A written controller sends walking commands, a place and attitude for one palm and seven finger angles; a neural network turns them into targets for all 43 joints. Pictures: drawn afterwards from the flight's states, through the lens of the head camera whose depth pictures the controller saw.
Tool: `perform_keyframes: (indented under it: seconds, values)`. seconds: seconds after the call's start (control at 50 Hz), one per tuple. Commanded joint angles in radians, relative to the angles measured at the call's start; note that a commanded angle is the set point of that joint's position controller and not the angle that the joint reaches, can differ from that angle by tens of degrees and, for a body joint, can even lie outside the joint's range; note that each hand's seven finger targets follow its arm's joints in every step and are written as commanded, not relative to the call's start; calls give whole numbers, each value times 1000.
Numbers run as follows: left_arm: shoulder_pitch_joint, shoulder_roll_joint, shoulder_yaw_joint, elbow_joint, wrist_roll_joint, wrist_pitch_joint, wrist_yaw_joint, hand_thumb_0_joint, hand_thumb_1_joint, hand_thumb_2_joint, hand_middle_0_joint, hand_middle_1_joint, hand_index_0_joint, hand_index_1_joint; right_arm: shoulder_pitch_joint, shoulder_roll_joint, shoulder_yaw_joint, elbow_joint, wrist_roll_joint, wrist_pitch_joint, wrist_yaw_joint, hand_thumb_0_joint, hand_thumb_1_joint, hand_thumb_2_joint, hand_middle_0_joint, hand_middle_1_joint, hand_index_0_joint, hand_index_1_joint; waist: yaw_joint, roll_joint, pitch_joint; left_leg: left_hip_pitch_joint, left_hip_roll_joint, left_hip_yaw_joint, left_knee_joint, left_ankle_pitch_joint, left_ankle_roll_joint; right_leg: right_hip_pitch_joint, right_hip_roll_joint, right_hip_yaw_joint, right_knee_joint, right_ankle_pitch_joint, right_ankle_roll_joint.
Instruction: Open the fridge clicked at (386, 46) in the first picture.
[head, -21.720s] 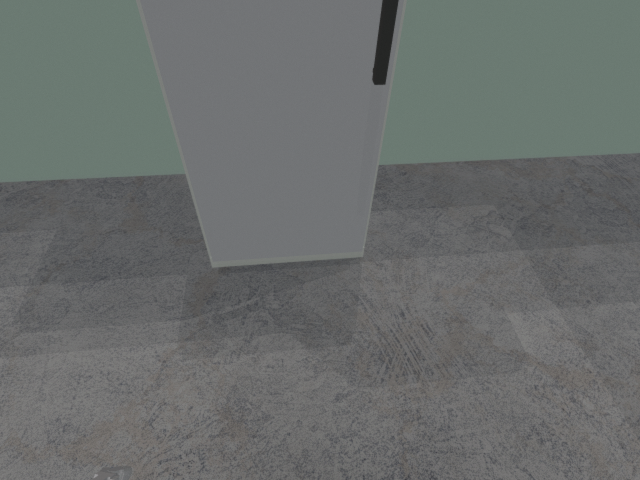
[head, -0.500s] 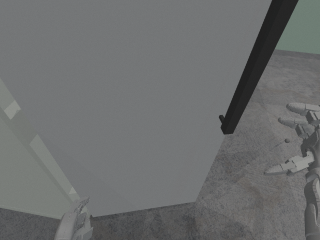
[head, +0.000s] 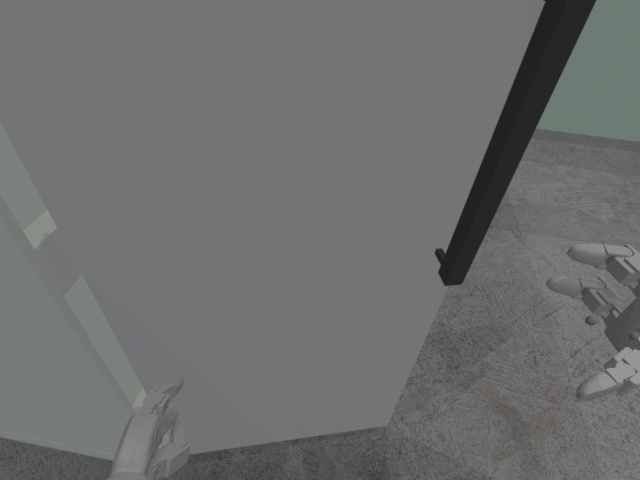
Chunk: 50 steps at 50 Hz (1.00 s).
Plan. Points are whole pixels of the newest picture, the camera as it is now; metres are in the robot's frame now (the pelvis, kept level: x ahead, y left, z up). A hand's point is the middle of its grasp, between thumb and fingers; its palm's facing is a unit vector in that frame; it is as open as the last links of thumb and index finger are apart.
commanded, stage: draw the hand back to the body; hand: right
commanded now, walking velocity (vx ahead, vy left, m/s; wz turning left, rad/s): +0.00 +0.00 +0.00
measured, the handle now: (486, 164) +0.43 -0.19 +0.23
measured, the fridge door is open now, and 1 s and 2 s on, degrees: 72 72 72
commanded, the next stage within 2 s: step back with the hand held close in 1.32 s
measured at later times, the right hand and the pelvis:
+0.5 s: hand (632, 365) +0.21 -0.29 +0.15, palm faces +0.47 +0.84 -0.29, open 13.1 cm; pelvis -0.01 -0.01 +0.01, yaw -1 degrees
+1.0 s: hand (637, 367) +0.20 -0.28 +0.16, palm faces +0.48 +0.79 -0.37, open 8.3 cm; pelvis +0.01 -0.01 +0.01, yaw +0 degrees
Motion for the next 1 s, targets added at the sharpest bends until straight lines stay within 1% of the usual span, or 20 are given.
perform_keyframes:
  seconds: [0.0, 0.06, 0.1, 0.18, 0.22, 0.24, 0.26, 0.28, 0.3, 0.34, 0.38, 0.4, 0.42, 0.6, 0.66, 0.7, 0.8, 0.9, 0.92, 0.98]
  values:
    - [-123, 122, 57, -190, -9, -61, -18, 0, 900, 900, -200, -300, -200, -300, -88, -203, -122, -224, 47, -21, -8, 0, 550, -200, 250, 1150, 250, 1150, -37, 25, -87, 52, 0, -37, -68, 300, -1, 18, 22, 36, -74, 255, -22]
    - [-133, 122, 57, -203, -13, -64, -14, 0, 900, 900, -200, -300, -200, -300, -118, -170, -64, -318, 29, -1, -18, 0, 550, -200, 250, 1150, 250, 1150, -21, -18, -67, 12, -9, -43, -84, 221, 0, 46, 22, 36, -77, 212, -26]
    - [-129, 122, 58, -200, -10, -72, -5, 0, 900, 900, -200, -300, -200, -300, -166, -183, -59, -391, 20, -6, -33, 0, 550, -200, 250, 1150, 250, 1150, -11, -35, -72, 1, -13, -34, -96, 171, 1, 63, 24, 46, -92, 184, -30]
    - [-130, 121, 54, -179, -1, -91, 8, 0, 900, 900, -200, -300, -200, -300, -166, -229, -101, -477, 6, -39, -70, 0, 441, -252, 246, 1086, 246, 1086, -18, -50, -86, 22, -17, -23, -107, 147, 9, 88, 24, 59, -112, 183, -28]
    - [-131, 114, 50, -169, 0, -98, 11, 0, 900, 900, -200, -300, -200, -300, -130, -204, -91, -462, 7, -41, -74, 0, 369, -287, 244, 1044, 244, 1044, -21, -43, -70, 22, -19, -15, -111, 140, 9, 91, 23, 61, -124, 176, -25]
    - [-133, 100, 61, -146, 52, -93, -8, 0, 900, 900, -200, -300, -200, -300, -171, -288, -112, -572, -170, -124, -299, 0, 332, -305, 242, 1023, 242, 1023, -45, -44, 43, 2, -11, -44, -175, 77, 11, 19, 36, 62, -140, 136, -22]
    - [-133, 105, 65, -120, 56, -93, -12, 0, 900, 900, -200, -300, -200, -300, -69, -186, -72, -491, -181, -142, -396, 0, 296, -322, 241, 1001, 241, 1001, -30, 7, 85, -9, 5, -33, -187, 30, 14, 3, 24, 57, -150, 81, -16]
    - [-141, 98, 64, -110, 54, -78, -14, 0, 900, 900, -200, -300, -200, -300, 17, -114, -29, -453, -203, -151, -449, 0, 260, -340, 240, 980, 240, 980, -26, 16, 108, -13, 8, -31, -195, 1, 11, 14, 19, 52, -165, 41, -16]
    - [-143, 91, 66, -110, 51, -64, -17, 0, 900, 900, -200, -300, -200, -300, 51, -74, 14, -478, -219, -166, -482, 0, 224, -357, 239, 959, 239, 959, -23, -16, 82, 11, 16, -33, -183, -10, 9, 32, 17, 49, -177, 16, -18]
    - [-145, 88, 69, -109, 55, -45, -20, 0, 900, 900, -200, -300, -200, -300, 72, -78, 23, -537, -249, -197, -534, 0, 151, -393, 236, 916, 236, 916, -29, -74, 20, 63, 20, -35, -169, 23, 12, 66, 18, 46, -197, 29, -21]
    - [-149, 93, 74, -106, 59, -33, -18, 0, 900, 900, -200, -300, -200, -300, 46, -92, 29, -571, -274, -216, -571, 0, 79, -428, 234, 874, 234, 874, -27, -39, -16, 85, 16, -38, -181, 37, 9, 91, 19, 41, -210, 50, -25]
    - [-152, 88, 75, -104, 59, -28, -15, 0, 900, 900, -200, -300, -200, -300, 39, -76, 50, -571, -281, -221, -582, 0, 43, -445, 232, 853, 232, 853, -22, -25, 2, 83, 16, -38, -181, 31, 8, 96, 16, 41, -215, 49, -27]
    - [-154, 89, 75, -98, 62, -22, -12, 0, 900, 900, -200, -300, -200, -300, 26, -95, 33, -563, -291, -226, -596, 0, 6, -462, 231, 831, 231, 831, -25, -6, 8, 85, 12, -35, -189, 30, 8, 98, 18, 43, -225, 48, -27]
    - [-169, 77, 81, -83, 74, 3, -17, 0, 900, 900, -200, -300, -200, -300, 126, -82, 30, -612, -319, -249, -621, 0, -320, -620, 220, 640, 220, 640, -43, -30, 1, 159, 8, -25, -186, 173, 15, 159, 16, 44, -246, 243, -14]
    - [-166, 82, 90, -86, 77, 20, -23, 0, 900, 900, -200, -300, -200, -300, 206, -85, 7, -590, -315, -241, -613, 0, -429, -673, 216, 576, 216, 576, -51, 27, 13, 179, 6, -21, -196, 224, 13, 153, 15, 31, -242, 298, -14]
    - [-167, 75, 90, -92, 74, 34, -27, 0, 900, 900, -200, -300, -200, -300, 223, -77, 8, -593, -313, -239, -607, 0, -501, -707, 214, 534, 214, 534, -47, 29, 30, 172, 8, -24, -200, 228, 8, 154, 14, 21, -241, 296, -16]
    - [-163, 72, 95, -107, 78, 51, -32, 0, 900, 900, -200, -300, -200, -300, 259, -84, -4, -664, -315, -238, -603, 0, -682, -795, 207, 427, 207, 427, -49, -22, -11, 198, 10, -28, -197, 290, 8, 183, 15, 13, -229, 369, -15]
    - [-163, 69, 97, -112, 80, 58, -29, 0, 900, 900, -200, -300, -200, -300, 291, -89, -15, -685, -314, -233, -606, 0, -864, -882, 201, 321, 201, 321, -47, 5, 11, 188, 8, -28, -208, 292, 4, 185, 16, 6, -226, 361, -21]
    - [-163, 69, 96, -111, 81, 60, -28, 0, 900, 900, -200, -300, -200, -300, 289, -87, -12, -692, -316, -232, -607, 0, -900, -900, 200, 300, 200, 300, -47, -17, 13, 184, 8, -29, -212, 290, 5, 190, 19, 5, -227, 361, -21]
    - [-162, 70, 96, -106, 80, 63, -23, 0, 900, 900, -200, -300, -200, -300, 277, -80, -2, -666, -316, -224, -608, 0, -900, -900, 200, 300, 200, 300, -40, -7, 47, 165, 8, -29, -226, 265, 3, 185, 19, 2, -232, 329, -24]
